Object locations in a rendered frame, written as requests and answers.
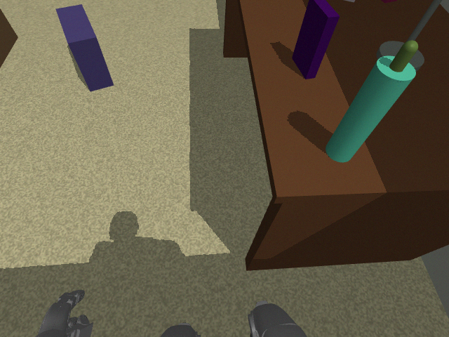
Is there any desk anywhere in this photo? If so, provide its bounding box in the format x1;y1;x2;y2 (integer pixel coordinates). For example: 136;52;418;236
223;0;449;271

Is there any left robot hand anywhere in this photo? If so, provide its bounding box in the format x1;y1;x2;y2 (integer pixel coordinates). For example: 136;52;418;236
38;290;93;337

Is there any desk lamp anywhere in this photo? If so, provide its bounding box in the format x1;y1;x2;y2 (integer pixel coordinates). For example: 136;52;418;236
376;0;442;71

